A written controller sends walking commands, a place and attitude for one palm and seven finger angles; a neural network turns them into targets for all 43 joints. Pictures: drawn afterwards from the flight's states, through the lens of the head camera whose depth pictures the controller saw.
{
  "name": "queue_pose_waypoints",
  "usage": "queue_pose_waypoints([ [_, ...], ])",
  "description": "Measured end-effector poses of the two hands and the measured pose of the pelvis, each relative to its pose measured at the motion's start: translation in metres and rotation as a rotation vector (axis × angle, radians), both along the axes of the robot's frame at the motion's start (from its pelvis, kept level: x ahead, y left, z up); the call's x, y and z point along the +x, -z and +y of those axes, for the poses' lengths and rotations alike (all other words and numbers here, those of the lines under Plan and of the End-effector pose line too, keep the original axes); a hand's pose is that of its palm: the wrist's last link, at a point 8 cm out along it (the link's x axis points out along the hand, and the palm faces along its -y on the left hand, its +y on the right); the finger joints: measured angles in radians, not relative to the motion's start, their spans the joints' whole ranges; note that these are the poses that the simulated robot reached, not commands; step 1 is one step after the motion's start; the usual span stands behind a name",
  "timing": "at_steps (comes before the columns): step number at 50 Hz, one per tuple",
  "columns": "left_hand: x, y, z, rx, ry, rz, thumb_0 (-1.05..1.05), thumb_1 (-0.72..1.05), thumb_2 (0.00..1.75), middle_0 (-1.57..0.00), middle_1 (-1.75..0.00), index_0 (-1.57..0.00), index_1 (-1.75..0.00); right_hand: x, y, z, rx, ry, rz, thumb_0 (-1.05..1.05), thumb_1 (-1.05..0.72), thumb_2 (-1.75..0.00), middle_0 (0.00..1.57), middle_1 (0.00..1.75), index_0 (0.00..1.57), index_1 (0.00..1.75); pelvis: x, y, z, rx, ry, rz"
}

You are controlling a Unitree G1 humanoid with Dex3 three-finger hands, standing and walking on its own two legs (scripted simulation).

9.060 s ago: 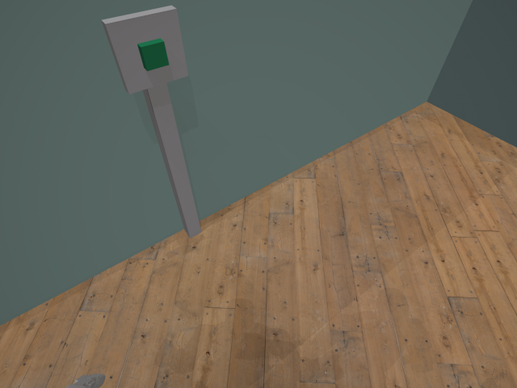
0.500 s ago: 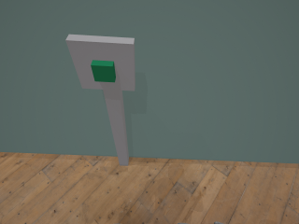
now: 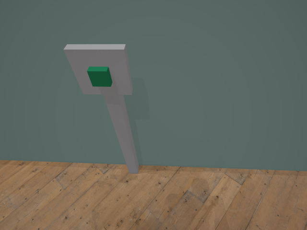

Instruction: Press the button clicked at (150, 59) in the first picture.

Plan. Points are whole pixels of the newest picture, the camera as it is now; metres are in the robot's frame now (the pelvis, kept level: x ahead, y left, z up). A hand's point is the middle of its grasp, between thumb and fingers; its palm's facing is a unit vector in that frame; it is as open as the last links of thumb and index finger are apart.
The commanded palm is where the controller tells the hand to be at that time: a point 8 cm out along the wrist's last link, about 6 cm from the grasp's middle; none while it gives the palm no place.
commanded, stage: come to a stop and stand still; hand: left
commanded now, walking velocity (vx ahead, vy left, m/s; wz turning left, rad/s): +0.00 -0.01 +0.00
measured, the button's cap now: (100, 76) +0.53 +0.22 +0.10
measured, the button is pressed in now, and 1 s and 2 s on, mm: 0 0 0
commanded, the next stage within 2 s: look again from close up in 0.40 s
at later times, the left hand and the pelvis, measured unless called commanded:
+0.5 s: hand out of the picture +0.01 +0.21 -0.18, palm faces +0.01 -0.98 -0.19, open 7.4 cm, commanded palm none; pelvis +0.00 +0.04 +0.00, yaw -1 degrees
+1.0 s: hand out of the picture +0.01 +0.20 -0.17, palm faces -0.01 -0.97 -0.22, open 7.4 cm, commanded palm none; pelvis +0.00 +0.03 -0.01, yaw -2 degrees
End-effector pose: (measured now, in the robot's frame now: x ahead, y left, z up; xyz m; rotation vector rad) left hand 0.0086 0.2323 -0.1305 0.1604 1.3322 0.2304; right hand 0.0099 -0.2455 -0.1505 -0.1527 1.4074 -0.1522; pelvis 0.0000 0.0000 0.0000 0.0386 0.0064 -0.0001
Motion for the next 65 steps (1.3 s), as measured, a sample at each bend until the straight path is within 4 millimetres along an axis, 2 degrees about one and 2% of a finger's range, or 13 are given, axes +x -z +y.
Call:
queue_pose_waypoints([
  [5, -0.017, 0.02, 0.024, -0.021, -0.028, 0.057, 0.01, 0.91, 0.9, -0.21, -0.3, -0.2, -0.3, 0.012, 0.0, 0.02, -0.033, -0.02, -0.054, 0.01, -0.91, -0.9, 0.19, 0.3, 0.2, 0.3, -0.005, 0.01, 0.019, -0.028, -0.008, -0.002],
  [8, -0.021, 0.023, 0.032, -0.028, -0.022, 0.082, 0.01, 0.91, 0.9, -0.2, -0.3, -0.2, -0.3, 0.018, -0.004, 0.037, -0.026, -0.022, -0.084, 0.01, -0.91, -0.9, 0.19, 0.3, 0.2, 0.3, -0.005, 0.008, 0.025, -0.019, 0.005, -0.009],
  [10, -0.02, 0.023, 0.035, -0.031, -0.012, 0.086, 0.01, 0.91, 0.9, -0.2, -0.3, -0.2, -0.3, 0.021, -0.005, 0.046, -0.02, -0.02, -0.1, 0.01, -0.92, -0.9, 0.19, 0.3, 0.2, 0.3, -0.004, 0.007, 0.027, -0.016, 0.01, -0.011],
  [17, -0.012, 0.018, 0.029, -0.048, 0.027, 0.061, 0.01, 0.91, 0.9, -0.2, -0.3, -0.19, -0.3, 0.025, -0.003, 0.051, -0.011, 0.003, -0.125, 0.01, -0.95, -0.9, 0.2, 0.3, 0.2, 0.3, -0.003, 0.004, 0.034, -0.029, 0.02, -0.024],
  [26, -0.005, 0.019, 0.026, -0.058, 0.06, 0.048, 0.01, 0.92, 0.9, -0.2, -0.3, -0.2, -0.3, -0.004, -0.006, 0.055, -0.007, 0.02, -0.068, 0.0, -0.93, -0.9, 0.2, 0.3, 0.2, 0.3, -0.004, 0.002, 0.036, -0.038, 0.025, -0.023],
  [32, -0.005, 0.02, 0.033, -0.041, 0.087, 0.034, 0.01, 0.91, 0.9, -0.2, -0.3, -0.2, -0.3, -0.022, 0.003, 0.063, 0.018, 0.001, -0.055, 0.0, -0.92, -0.9, 0.2, 0.3, 0.2, 0.3, -0.01, 0.008, 0.041, -0.04, 0.016, -0.015],
  [37, -0.004, 0.015, 0.038, -0.018, 0.083, 0.033, 0.01, 0.91, 0.9, -0.2, -0.3, -0.2, -0.3, -0.028, 0.009, 0.072, 0.052, -0.001, -0.044, 0.01, -0.91, -0.9, 0.2, 0.3, 0.2, 0.3, -0.008, 0.009, 0.04, -0.033, 0.018, -0.021],
  [44, -0.002, 0.01, 0.032, -0.008, 0.084, 0.04, 0.01, 0.91, 0.9, -0.2, -0.3, -0.2, -0.3, -0.028, 0.012, 0.07, 0.07, 0.01, -0.032, 0.01, -0.92, -0.9, 0.2, 0.3, 0.2, 0.3, -0.004, 0.007, 0.034, -0.024, 0.026, -0.023],
  [55, -0.002, 0.014, 0.008, -0.029, 0.074, 0.051, 0.01, 0.92, 0.9, -0.2, -0.3, -0.2, -0.3, -0.017, 0.008, 0.047, 0.044, 0.008, -0.029, 0.01, -0.91, -0.9, 0.2, 0.3, 0.2, 0.3, 0.0, 0.006, 0.018, -0.028, 0.026, -0.018],
  [57, 0.022, -0.002, 0.014, -0.005, -0.008, -0.111, 0.03, 0.94, 0.9, -0.21, -0.3, -0.2, -0.3, -0.006, 0.001, 0.037, 0.004, 0.008, -0.115, 0.01, -0.92, -0.9, 0.2, 0.3, 0.2, 0.3, -0.001, 0.007, 0.015, -0.027, 0.025, -0.015],
  [59, 0.06, -0.037, 0.019, 0.049, -0.033, -0.393, 0.04, 0.95, 0.9, -0.22, -0.32, -0.22, -0.31, 0.014, -0.007, 0.024, -0.041, 0.012, -0.26, 0.02, -0.92, -0.9, 0.2, 0.3, 0.2, 0.3, -0.001, 0.009, 0.013, -0.024, 0.01, -0.008],
  [62, 0.116, -0.094, 0.018, 0.066, -0.024, -0.786, 0.04, 0.94, 0.9, -0.25, -0.36, -0.25, -0.35, 0.053, -0.019, 0.006, -0.085, -0.014, -0.47, 0.02, -0.92, -0.9, 0.2, 0.3, 0.2, 0.3, -0.007, 0.014, 0.011, -0.027, -0.02, 0.016],
  [65, 0.151, -0.13, 0.01, 0.017, 0.041, -1.122, 0.03, 0.93, 0.9, -0.3, -0.41, -0.3, -0.41, 0.097, -0.035, -0.008, -0.111, -0.047, -0.666, 0.02, -0.92, -0.9, 0.2, 0.3, 0.2, 0.3, -0.015, 0.025, 0.007, -0.021, -0.016, 0.071],
])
